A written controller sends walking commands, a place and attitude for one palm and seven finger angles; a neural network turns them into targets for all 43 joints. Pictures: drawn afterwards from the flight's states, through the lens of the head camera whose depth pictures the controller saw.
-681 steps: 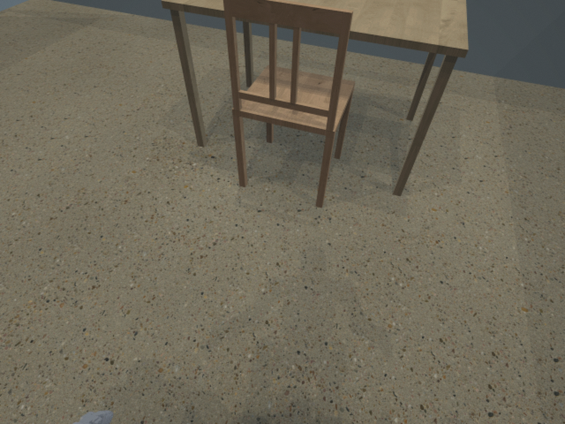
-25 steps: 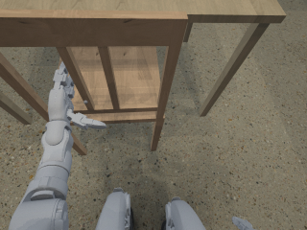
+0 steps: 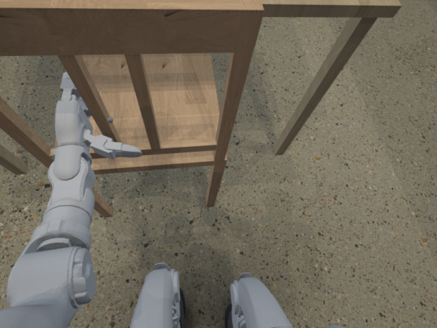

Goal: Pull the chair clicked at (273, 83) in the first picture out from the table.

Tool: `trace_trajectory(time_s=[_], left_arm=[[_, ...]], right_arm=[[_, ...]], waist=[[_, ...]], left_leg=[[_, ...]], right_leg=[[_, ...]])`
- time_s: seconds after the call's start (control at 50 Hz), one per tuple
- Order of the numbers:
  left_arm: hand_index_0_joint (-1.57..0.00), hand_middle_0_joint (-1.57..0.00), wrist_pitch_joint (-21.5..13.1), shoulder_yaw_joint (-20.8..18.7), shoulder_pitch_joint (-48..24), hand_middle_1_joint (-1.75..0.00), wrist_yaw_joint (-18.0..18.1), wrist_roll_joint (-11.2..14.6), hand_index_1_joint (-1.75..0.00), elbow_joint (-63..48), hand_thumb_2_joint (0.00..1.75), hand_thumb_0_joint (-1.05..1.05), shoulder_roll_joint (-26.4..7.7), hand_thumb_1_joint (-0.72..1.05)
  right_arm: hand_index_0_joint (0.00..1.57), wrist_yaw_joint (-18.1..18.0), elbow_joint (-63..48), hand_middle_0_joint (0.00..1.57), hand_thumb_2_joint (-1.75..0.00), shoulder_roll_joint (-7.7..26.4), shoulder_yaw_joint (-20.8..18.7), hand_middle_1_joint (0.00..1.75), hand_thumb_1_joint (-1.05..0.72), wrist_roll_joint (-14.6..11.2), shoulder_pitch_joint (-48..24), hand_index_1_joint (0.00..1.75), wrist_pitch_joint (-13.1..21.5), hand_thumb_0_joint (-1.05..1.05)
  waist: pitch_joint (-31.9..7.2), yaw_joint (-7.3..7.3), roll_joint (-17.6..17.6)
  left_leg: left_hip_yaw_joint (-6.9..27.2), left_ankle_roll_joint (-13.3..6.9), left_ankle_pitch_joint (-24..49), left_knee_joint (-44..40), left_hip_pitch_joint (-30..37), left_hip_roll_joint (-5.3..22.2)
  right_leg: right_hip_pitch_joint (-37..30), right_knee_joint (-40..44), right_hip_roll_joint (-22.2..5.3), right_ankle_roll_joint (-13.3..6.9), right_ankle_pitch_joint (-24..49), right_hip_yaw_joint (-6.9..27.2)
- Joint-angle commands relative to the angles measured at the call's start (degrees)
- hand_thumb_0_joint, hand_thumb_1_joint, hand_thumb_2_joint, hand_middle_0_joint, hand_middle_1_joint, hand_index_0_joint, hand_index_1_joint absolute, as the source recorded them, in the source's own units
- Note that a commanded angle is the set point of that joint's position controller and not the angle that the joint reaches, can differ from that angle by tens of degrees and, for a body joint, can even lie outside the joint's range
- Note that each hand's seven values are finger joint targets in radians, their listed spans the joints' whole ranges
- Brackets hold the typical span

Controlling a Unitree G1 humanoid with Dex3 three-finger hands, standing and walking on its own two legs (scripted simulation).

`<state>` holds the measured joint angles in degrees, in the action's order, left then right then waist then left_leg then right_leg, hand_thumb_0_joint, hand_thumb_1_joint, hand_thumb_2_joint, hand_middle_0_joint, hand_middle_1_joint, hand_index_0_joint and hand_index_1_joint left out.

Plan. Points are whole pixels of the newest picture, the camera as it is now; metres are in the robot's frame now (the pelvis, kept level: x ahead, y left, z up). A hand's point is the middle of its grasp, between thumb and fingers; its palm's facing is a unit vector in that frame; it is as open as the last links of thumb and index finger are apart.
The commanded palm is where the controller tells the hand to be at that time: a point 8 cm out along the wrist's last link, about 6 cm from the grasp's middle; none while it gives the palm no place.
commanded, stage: push the fingers through the gap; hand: left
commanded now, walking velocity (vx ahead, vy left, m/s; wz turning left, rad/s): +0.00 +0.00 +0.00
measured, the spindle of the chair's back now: (98, 111) +0.50 +0.20 +0.03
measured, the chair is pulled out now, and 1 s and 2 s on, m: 0.00 0.00 0.04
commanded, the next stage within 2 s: hook a spindle and tug to test in 0.22 s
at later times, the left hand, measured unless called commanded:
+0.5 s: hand (109, 125) +0.46 +0.18 +0.03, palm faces +0.10 -0.99 -0.03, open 16.6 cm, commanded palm +0.44 +0.21 +0.03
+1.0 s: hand (111, 121) +0.47 +0.18 +0.03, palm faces +0.12 -0.99 -0.03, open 9.4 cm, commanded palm +0.44 +0.20 +0.03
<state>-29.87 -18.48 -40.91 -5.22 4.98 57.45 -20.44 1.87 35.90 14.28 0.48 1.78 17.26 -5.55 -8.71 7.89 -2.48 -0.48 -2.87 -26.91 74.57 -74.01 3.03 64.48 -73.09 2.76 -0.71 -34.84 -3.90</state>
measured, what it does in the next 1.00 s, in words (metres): stands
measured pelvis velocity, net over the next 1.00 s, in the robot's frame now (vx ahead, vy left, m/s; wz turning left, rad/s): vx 0.00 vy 0.00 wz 0.01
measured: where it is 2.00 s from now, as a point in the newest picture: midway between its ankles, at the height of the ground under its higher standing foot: outside the picture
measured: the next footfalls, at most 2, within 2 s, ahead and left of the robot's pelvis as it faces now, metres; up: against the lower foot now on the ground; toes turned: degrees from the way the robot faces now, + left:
none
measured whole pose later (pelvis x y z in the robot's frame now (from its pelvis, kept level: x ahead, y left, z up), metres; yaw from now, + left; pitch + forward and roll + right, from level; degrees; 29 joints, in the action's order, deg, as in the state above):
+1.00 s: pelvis +0.00 +0.00 +0.00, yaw +0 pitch +25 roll -4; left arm -29.9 -16.6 -38.8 -2.7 5.9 55.7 -19.0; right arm 2.4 36.0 13.9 0.1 1.6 17.3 -6.5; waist -8.9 7.3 -2.6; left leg -0.2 -2.5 -26.7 73.4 -72.4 2.8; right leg 62.9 -72.0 2.8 -1.0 -34.7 -4.1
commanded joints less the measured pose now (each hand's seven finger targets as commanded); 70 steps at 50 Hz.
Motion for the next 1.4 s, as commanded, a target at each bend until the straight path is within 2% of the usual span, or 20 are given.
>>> trace_trajectory(time_s=[0.0,0.04,0.1,0.14,0.2,0.3,0.36,0.38,0.4,0.6,0.66,0.7,0.8,0.92,0.94,0.98,1.1,1.14,1.2,1.38], left_arm=[[-0.06,-0.06,-3.75,-1.72,-19.15,-0.08,0.51,0.29,-0.08,-13.09,0.3,0.0,-10.69,-0.5],[-0.06,-0.06,-3.97,-0.46,-20.7,-0.08,0.83,0.21,-0.08,-14.57,0.3,0.0,-9.54,-0.5],[-0.06,-0.06,-4.07,-1.82,-18.43,-0.08,1.58,0.34,-0.08,-14.63,0.3,0.0,-10.45,-0.5],[-0.06,-0.06,-3.97,-0.63,-19.14,-0.08,1.69,-0.09,-0.08,-13.81,0.3,0.0,-9.28,-0.5],[-0.06,-0.06,-4.54,-1.24,-17.95,-0.08,1.93,-0.2,-0.08,-15.4,0.3,0.0,-9.94,-0.5],[-0.06,-0.06,-4.15,-0.72,-16.2,-0.08,1.34,0.43,-0.08,-14.15,0.3,0.0,-9.11,-0.5],[-0.11,-0.11,-4.43,2.17,-17.66,-0.24,1.0,0.65,-0.24,-15.3,0.3,0.0,-5.84,-0.5],[-0.13,-0.13,-4.5,0.76,-17.39,-0.3,1.23,0.42,-0.3,-14.53,0.3,0.0,-7.49,-0.5],[-0.15,-0.15,-4.54,2.12,-18.64,-0.35,1.28,0.48,-0.35,-14.58,0.3,0.0,-6.2,-0.5],[-0.32,-0.32,-5.22,1.39,-20.23,-0.9,2.46,-0.51,-0.9,-12.74,0.3,0.0,-6.99,-0.5],[-0.38,-0.38,-5.21,1.63,-21.77,-1.07,2.25,-0.57,-1.07,-12.13,0.37,0.0,-7.16,-0.33],[-0.41,-0.41,-5.11,0.13,-20.0,-1.18,1.99,-0.66,-1.18,-11.54,0.42,0.0,-8.98,-0.22],[-0.5,-0.5,-4.92,1.31,-20.01,-1.45,0.89,0.38,-1.45,-13.74,0.54,0.0,-7.54,0.06],[-0.5,-0.5,-4.54,3.79,-20.16,-1.45,1.29,0.44,-1.45,-14.78,0.68,0.0,-4.64,0.4],[-0.5,-0.5,-4.58,2.38,-18.96,-1.45,1.48,0.05,-1.45,-14.22,0.71,0.0,-6.45,0.45],[-0.5,-0.5,-4.97,4.11,-20.17,-1.45,1.41,-0.08,-1.45,-14.79,0.76,0.0,-4.49,0.56],[-0.5,-0.5,-4.9,2.91,-18.37,-1.45,1.08,0.15,-1.45,-15.32,0.9,0.0,-5.64,0.9],[-0.5,-0.5,-4.66,4.52,-18.83,-1.45,0.95,0.34,-1.45,-15.76,0.9,0.0,-3.92,0.9],[-0.5,-0.5,-4.29,3.09,-14.12,-1.45,0.95,0.94,-1.45,-16.63,0.9,0.0,-4.64,0.9],[-0.5,-0.5,-3.74,3.87,-8.26,-1.45,1.15,1.53,-1.45,-21.55,0.9,0.0,-3.44,0.9]], right_arm=[[0.2,-0.15,-4.04,0.2,-0.9,10.27,-3.89,0.3,-0.9,-0.12,7.5,0.3,0.32,0.0],[0.2,-0.19,-3.76,0.2,-0.9,10.11,-4.02,0.3,-0.9,-0.1,7.5,0.3,0.2,0.0],[0.2,-0.03,-3.65,0.2,-0.9,10.38,-4.09,0.3,-0.9,-0.09,7.71,0.3,0.02,0.0],[0.2,-0.02,-3.62,0.2,-0.9,10.02,-3.91,0.3,-0.9,-0.06,7.61,0.3,-0.08,0.0],[0.2,0.07,-3.87,0.2,-0.9,10.12,-4.01,0.3,-0.9,0.02,7.43,0.3,-0.13,0.0],[0.2,0.09,-3.84,0.2,-0.9,10.15,-4.03,0.3,-0.9,-0.2,7.02,0.3,-0.43,0.0],[0.2,0.16,-4.32,0.2,-0.9,9.86,-4.04,0.3,-0.9,-0.36,6.54,0.3,-0.29,0.0],[0.2,0.04,-3.89,0.2,-0.9,10.11,-4.12,0.3,-0.9,-0.28,6.65,0.3,-0.32,0.0],[0.2,0.02,-3.75,0.2,-0.9,9.97,-4.1,0.3,-0.9,-0.29,6.52,0.3,-0.31,0.0],[0.2,0.0,-3.92,0.2,-0.9,9.86,-3.93,0.3,-0.9,0.03,5.87,0.3,-0.25,0.0],[0.2,-0.11,-3.92,0.2,-0.9,9.79,-3.75,0.3,-0.9,0.01,6.11,0.3,-0.28,0.0],[0.2,-0.15,-4.07,0.2,-0.9,10.02,-3.83,0.3,-0.9,-0.05,6.09,0.3,-0.38,0.0],[0.2,-0.21,-4.06,0.2,-0.9,9.81,-3.95,0.3,-0.9,-0.26,6.1,0.3,-0.13,0.0],[0.2,0.12,-3.52,0.2,-0.9,9.55,-4.11,0.3,-0.9,-0.28,6.48,0.3,0.01,0.0],[0.2,0.12,-3.45,0.2,-0.9,9.82,-4.2,0.3,-0.9,-0.22,6.81,0.3,-0.02,0.0],[0.2,0.17,-3.4,0.2,-0.9,9.58,-4.24,0.3,-0.9,-0.22,6.75,0.3,0.16,0.0],[0.2,0.22,-3.23,0.2,-0.9,9.72,-4.5,0.3,-0.9,-0.19,7.14,0.3,0.04,0.0],[0.2,0.27,-3.35,0.2,-0.9,9.41,-4.31,0.3,-0.9,-0.26,6.82,0.3,-0.09,0.0],[0.2,0.42,-3.87,0.2,-0.9,9.53,-4.47,0.3,-0.9,-0.36,6.56,0.3,-0.07,0.0],[0.2,0.67,-5.36,0.2,-0.9,9.24,-4.42,0.3,-0.9,-0.65,5.31,0.3,0.02,0.0]], waist=[[-29.48,0.06,-6.07],[-29.55,1.01,-5.45],[-29.57,0.32,-5.2],[-28.04,0.96,-4.56],[-29.49,-0.06,-6.71],[-27.08,0.6,-4.62],[-26.95,1.28,-5.53],[-26.91,0.65,-5.93],[-26.37,1.47,-5.32],[-27.51,0.95,-5.42],[-26.63,1.7,-4.33],[-27.6,0.76,-4.54],[-29.05,0.87,-5.45],[-27.69,1.63,-5.31],[-27.8,0.91,-4.76],[-28.04,1.54,-6.01],[-29.68,0.91,-5.18],[-28.4,1.48,-5.6],[-29.49,0.13,-4.79],[-28.56,-0.79,-4.92]], left_leg=[[5.85,1.34,18.53,-7.56,35.8,-0.52],[5.8,1.23,18.67,-7.5,36.11,-0.41],[5.95,1.44,18.82,-7.86,36.72,-0.43],[5.55,1.24,17.88,-7.85,34.89,-0.64],[5.67,1.57,19.61,-8.08,37.14,-0.52],[5.44,1.43,18.91,-8.21,35.94,-0.52],[5.92,1.46,17.93,-8.6,37.11,-0.54],[6.07,1.69,18.08,-8.51,37.33,-0.41],[6.09,1.53,17.54,-8.46,37.2,-0.47],[5.8,1.4,16.11,-7.75,35.82,-0.84],[5.51,1.02,15.0,-7.54,34.06,-1.01],[5.28,1.09,15.02,-7.41,33.79,-1.0],[5.37,1.16,16.72,-7.41,35.24,-0.86],[5.6,1.09,16.5,-7.82,36.15,-0.82],[5.68,1.2,16.33,-7.95,35.7,-0.78],[5.8,1.21,17.25,-7.88,37.16,-0.74],[5.57,1.18,19.73,-7.66,37.63,-0.84],[5.3,1.08,19.71,-7.76,37.32,-0.9],[5.24,1.23,21.16,-8.15,38.07,-0.88],[4.84,1.48,23.11,-8.74,38.67,-0.8]], right_leg=[[-1.34,10.19,0.44,-1.29,16.85,1.06],[-1.35,10.48,0.42,-1.09,17.32,1.13],[-1.63,10.7,0.51,-1.16,17.24,0.96],[-2.08,10.8,0.51,-0.98,17.07,1.0],[-1.87,10.51,0.43,-1.26,17.76,0.95],[-2.21,11.18,0.5,-1.14,18.05,0.94],[-0.83,11.15,0.45,-1.24,16.76,0.7],[-0.35,10.95,0.4,-1.3,16.55,0.66],[-0.07,11.22,0.41,-1.15,16.36,0.69],[-0.36,10.73,0.21,-1.19,15.43,1.03],[-1.02,10.95,0.29,-1.09,15.16,1.37],[-1.72,11.0,0.34,-1.12,15.29,1.69],[-2.0,10.89,0.36,-1.17,16.62,1.54],[-0.82,11.48,0.46,-1.13,16.1,1.19],[-1.48,11.41,0.49,-1.26,15.91,1.22],[-0.13,11.23,0.44,-1.26,16.26,1.17],[-2.16,11.12,0.47,-1.31,18.67,1.25],[-2.02,11.49,0.46,-1.19,19.05,1.26],[-3.47,11.5,0.58,-1.28,20.19,1.17],[-4.67,11.28,0.52,-1.29,22.29,0.97]])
